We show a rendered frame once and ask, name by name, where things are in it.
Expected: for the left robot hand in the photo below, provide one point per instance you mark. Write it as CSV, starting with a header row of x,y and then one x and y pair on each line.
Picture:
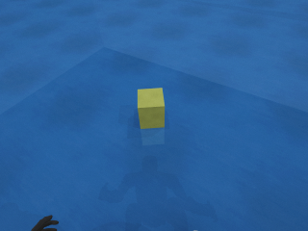
x,y
46,221

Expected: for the carton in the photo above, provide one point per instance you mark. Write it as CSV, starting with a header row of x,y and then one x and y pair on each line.
x,y
151,108

